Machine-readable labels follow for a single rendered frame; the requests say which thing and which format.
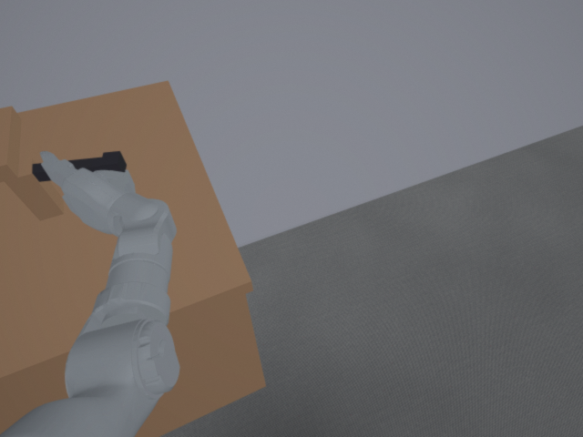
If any left robot hand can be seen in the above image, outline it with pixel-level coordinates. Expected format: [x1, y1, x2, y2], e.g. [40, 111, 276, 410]
[40, 151, 136, 234]

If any left robot upper arm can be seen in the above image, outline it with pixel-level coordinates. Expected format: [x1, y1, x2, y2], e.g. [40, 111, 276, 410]
[0, 318, 179, 437]

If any left robot forearm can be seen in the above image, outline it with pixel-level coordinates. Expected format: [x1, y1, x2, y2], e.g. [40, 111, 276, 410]
[65, 193, 177, 398]

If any counter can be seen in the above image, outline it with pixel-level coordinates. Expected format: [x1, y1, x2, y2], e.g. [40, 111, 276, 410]
[0, 81, 266, 437]

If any tap lever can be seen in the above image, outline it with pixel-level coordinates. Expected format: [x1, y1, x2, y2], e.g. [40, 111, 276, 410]
[32, 151, 127, 182]

